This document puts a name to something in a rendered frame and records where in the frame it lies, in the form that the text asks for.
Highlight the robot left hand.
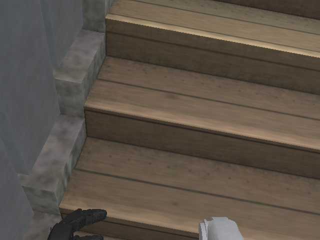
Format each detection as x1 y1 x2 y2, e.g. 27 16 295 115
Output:
47 208 107 240

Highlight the robot right thigh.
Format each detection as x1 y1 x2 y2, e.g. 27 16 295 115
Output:
198 217 244 240

